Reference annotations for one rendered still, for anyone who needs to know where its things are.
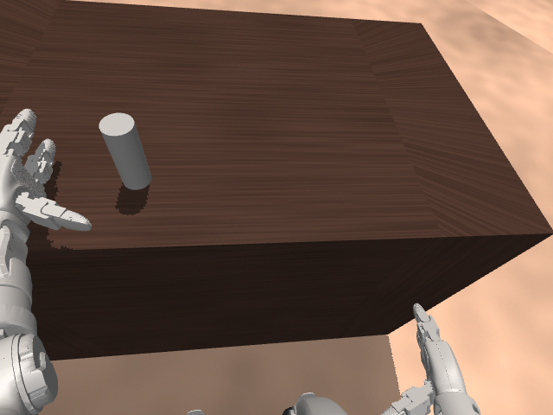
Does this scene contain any can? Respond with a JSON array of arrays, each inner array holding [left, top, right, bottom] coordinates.
[[99, 113, 151, 190]]

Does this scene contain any right robot arm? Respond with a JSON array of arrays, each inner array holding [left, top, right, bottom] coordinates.
[[433, 392, 480, 415]]

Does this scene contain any left robot hand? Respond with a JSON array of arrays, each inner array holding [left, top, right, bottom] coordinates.
[[0, 109, 92, 231]]

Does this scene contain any left robot arm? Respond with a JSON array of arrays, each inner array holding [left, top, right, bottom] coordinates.
[[0, 210, 58, 415]]

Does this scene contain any right robot hand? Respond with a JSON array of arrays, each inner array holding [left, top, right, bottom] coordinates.
[[380, 303, 467, 415]]

